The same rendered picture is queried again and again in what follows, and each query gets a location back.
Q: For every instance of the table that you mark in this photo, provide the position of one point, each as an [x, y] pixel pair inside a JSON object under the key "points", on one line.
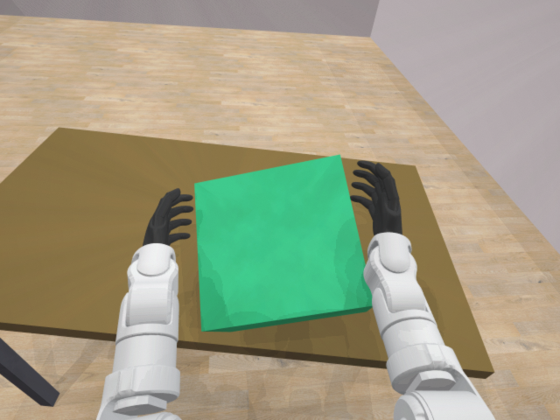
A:
{"points": [[73, 214]]}

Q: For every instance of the left robot hand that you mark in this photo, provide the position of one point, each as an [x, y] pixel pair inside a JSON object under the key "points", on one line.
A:
{"points": [[161, 225]]}

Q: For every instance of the left robot forearm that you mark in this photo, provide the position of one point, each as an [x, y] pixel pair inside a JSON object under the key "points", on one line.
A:
{"points": [[144, 377]]}

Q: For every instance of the carton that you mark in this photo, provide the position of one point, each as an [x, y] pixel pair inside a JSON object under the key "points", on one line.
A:
{"points": [[278, 246]]}

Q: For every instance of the right robot upper arm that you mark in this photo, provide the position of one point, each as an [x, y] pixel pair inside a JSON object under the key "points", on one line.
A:
{"points": [[440, 405]]}

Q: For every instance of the right robot hand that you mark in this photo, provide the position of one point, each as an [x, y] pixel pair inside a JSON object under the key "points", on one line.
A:
{"points": [[384, 207]]}

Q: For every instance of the right robot forearm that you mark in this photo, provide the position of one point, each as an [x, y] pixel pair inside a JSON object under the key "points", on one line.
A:
{"points": [[418, 358]]}

